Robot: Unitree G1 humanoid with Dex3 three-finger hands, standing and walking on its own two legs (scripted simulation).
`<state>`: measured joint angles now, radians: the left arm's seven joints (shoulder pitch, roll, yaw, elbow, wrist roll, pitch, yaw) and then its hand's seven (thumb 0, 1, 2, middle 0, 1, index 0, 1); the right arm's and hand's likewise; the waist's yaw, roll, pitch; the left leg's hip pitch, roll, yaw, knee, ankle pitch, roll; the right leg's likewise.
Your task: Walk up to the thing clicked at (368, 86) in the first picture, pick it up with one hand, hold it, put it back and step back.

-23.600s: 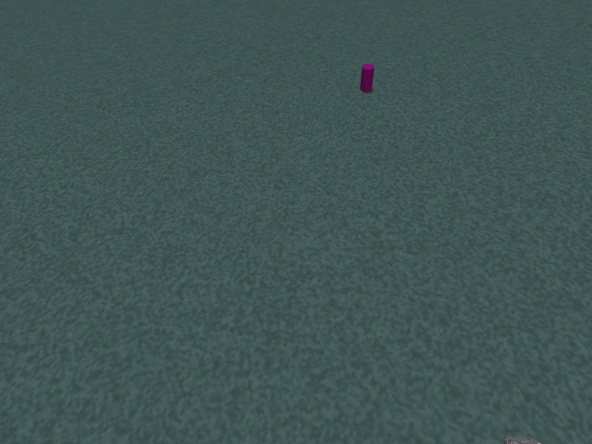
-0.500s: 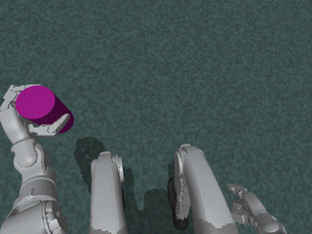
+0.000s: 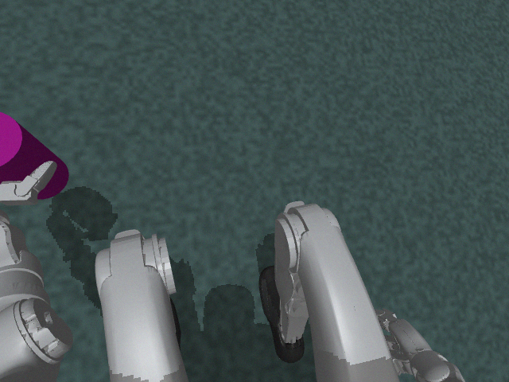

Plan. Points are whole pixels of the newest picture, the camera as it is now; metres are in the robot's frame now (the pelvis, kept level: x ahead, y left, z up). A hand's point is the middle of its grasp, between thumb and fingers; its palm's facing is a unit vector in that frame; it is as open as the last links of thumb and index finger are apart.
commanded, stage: crouch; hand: left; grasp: from the side
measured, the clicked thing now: (18, 161) +0.45 +0.30 -0.09
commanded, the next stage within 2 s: lower in 0.46 s
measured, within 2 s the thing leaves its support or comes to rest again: neither
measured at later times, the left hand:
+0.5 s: hand (21, 170) +0.45 +0.32 -0.13, palm faces +0.41 -0.91 -0.03, open 10.6 cm
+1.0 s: hand (41, 181) +0.45 +0.31 -0.20, palm faces +0.42 -0.91 -0.02, open 10.6 cm
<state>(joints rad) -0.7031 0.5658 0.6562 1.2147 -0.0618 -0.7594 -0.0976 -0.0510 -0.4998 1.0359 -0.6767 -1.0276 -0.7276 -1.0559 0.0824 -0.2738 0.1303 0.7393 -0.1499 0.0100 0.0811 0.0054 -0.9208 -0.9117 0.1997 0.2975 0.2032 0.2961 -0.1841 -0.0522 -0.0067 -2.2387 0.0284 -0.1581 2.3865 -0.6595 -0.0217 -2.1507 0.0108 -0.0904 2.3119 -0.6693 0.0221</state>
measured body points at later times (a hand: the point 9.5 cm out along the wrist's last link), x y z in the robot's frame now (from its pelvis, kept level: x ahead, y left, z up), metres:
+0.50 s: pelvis +0.00 +0.01 -0.03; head +0.23 +0.11 +0.34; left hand +0.42 +0.36 -0.13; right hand +0.11 -0.27 -0.12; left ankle +0.09 +0.13 -0.30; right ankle +0.11 -0.12 -0.30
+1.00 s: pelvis +0.00 +0.01 -0.05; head +0.25 +0.14 +0.30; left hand +0.42 +0.36 -0.20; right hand +0.11 -0.27 -0.11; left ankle +0.09 +0.13 -0.30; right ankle +0.11 -0.12 -0.30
